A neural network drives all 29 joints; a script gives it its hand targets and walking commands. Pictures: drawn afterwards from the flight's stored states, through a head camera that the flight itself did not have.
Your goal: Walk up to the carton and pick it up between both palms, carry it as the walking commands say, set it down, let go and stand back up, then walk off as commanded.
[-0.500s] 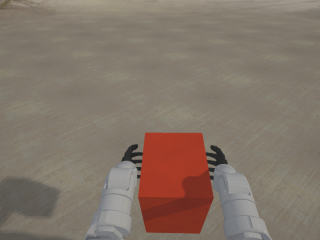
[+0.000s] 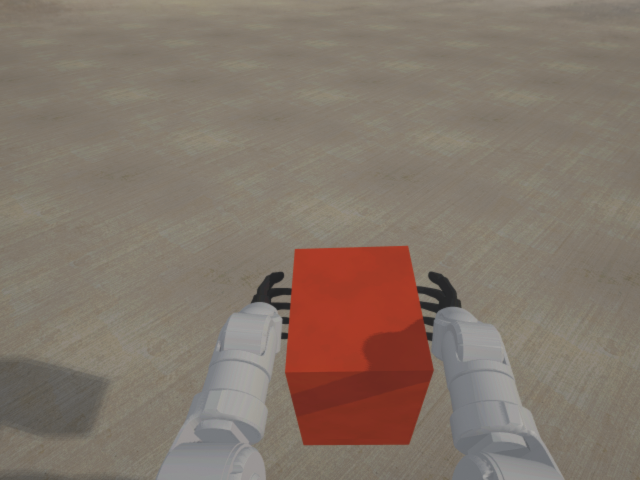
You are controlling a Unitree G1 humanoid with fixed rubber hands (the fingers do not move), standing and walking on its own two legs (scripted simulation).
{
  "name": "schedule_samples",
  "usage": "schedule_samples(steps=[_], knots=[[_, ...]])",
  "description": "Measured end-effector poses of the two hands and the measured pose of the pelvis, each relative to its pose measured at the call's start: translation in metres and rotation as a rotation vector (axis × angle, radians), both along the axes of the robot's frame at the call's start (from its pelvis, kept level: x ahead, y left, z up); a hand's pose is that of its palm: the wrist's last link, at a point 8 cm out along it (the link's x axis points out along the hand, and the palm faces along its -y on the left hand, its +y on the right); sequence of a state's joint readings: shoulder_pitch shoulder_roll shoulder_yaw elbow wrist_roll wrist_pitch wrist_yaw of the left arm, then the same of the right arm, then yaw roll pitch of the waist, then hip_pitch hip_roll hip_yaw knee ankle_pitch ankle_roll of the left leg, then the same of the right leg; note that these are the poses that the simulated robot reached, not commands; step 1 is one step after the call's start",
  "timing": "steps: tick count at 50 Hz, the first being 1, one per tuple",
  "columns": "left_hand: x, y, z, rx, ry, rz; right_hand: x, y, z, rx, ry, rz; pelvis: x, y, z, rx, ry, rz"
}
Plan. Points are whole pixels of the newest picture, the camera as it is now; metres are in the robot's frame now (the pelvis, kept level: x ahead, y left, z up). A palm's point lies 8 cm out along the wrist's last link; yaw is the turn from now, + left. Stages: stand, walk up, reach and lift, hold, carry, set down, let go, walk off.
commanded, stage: reach and lift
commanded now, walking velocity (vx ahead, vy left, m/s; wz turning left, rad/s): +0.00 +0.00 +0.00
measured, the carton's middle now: (353, 349) +0.32 -0.01 -0.02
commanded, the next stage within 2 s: hold in 0.78 s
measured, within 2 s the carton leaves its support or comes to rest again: neither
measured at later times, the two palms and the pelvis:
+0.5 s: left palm (259, 326) +0.30 +0.12 +0.05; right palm (447, 331) +0.30 -0.13 +0.05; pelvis +0.01 +0.01 +0.01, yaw -1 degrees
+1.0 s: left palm (258, 338) +0.28 +0.12 +0.05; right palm (450, 336) +0.29 -0.13 +0.06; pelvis +0.00 -0.01 +0.00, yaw +0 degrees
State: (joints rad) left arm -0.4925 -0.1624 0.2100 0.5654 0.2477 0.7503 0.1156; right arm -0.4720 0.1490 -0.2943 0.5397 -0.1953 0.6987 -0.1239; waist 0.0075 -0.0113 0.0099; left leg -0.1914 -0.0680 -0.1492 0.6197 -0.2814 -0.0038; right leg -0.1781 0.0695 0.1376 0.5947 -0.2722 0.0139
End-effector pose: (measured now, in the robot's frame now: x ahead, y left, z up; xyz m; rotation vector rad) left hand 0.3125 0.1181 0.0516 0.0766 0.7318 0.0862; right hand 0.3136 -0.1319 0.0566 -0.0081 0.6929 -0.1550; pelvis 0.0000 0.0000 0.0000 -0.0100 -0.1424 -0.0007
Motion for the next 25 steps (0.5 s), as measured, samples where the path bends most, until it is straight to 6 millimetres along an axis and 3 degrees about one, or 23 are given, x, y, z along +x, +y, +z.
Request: schedule_samples(steps=[25], knots=[[-0.009,0.002,-0.004,-0.006,-0.001,-0.001,-0.011,0.002,-0.003,0.001,-0.002,-0.008,0.012,0.006,0.006,0.003,-0.008,-0.011]])
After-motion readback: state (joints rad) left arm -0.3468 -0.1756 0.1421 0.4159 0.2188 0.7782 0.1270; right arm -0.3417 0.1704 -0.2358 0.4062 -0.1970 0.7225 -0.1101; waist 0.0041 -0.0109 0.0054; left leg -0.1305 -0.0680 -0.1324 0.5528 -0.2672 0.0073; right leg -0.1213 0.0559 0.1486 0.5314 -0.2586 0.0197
